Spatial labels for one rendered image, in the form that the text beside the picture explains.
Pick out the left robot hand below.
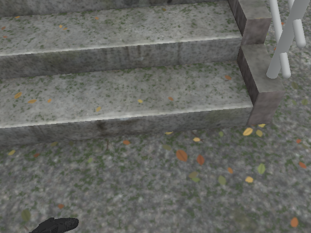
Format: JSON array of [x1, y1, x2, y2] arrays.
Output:
[[29, 217, 79, 233]]

